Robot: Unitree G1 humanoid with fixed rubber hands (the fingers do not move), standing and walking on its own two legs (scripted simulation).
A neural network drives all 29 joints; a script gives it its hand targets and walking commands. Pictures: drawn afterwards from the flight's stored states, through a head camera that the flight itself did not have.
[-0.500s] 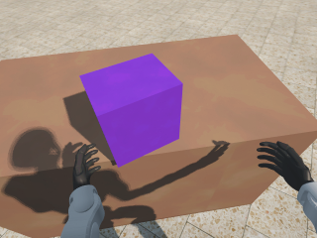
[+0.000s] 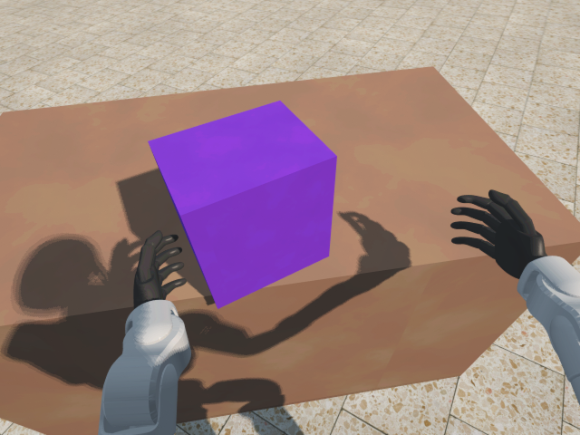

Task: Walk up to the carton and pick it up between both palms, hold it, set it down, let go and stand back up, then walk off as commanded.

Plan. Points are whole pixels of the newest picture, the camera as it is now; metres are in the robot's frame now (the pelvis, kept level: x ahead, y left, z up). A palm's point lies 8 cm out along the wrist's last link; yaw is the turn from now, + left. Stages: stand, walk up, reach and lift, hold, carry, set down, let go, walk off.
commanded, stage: reach and lift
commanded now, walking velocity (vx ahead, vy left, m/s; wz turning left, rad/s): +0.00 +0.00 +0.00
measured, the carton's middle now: (248, 205) +0.44 +0.11 +0.08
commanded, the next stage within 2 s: none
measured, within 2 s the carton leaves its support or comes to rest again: neither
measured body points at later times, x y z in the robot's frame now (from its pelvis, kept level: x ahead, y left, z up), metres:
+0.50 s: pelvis +0.00 +0.00 +0.00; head +0.00 +0.00 +0.45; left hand +0.30 +0.21 +0.15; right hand +0.40 -0.20 +0.18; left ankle +0.03 +0.13 -0.73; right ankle +0.07 -0.11 -0.73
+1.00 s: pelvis +0.00 +0.00 +0.00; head +0.00 +0.00 +0.45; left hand +0.33 +0.23 +0.17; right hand +0.44 -0.17 +0.21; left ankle +0.03 +0.13 -0.73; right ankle +0.07 -0.11 -0.73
